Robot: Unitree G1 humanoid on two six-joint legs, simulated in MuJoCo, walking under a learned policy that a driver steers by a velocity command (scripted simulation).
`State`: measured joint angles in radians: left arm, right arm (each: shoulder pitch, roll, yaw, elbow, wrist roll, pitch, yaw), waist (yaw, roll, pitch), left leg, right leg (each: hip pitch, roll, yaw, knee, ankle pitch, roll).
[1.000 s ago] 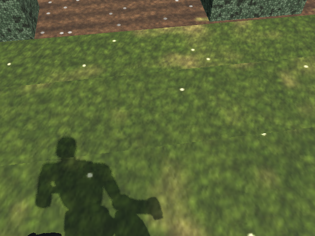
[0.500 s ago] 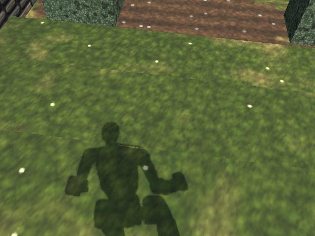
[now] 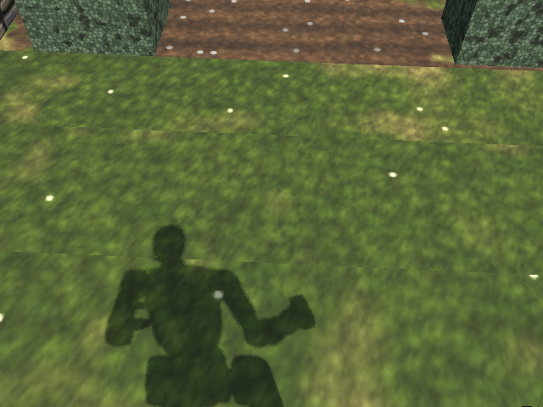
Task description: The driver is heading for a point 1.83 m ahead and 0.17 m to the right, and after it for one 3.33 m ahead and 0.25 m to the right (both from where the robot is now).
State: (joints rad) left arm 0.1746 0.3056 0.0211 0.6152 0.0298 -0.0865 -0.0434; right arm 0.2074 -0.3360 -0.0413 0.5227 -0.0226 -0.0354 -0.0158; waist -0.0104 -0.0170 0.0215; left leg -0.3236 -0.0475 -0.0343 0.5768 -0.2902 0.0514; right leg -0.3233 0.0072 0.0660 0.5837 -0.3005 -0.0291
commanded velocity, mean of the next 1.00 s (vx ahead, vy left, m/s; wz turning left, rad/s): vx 0.14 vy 0.00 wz -0.15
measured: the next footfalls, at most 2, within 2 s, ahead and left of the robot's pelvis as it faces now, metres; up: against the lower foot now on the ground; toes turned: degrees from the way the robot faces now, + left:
right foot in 0.44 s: -0.02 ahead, -0.15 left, +0.00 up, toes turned -18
left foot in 1.06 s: +0.40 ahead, -0.03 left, -0.15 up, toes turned +0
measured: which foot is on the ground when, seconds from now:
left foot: down 0.00-0.46, up 0.48-1.00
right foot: down 0.00-0.10, up 0.12-0.42, down 0.44-1.00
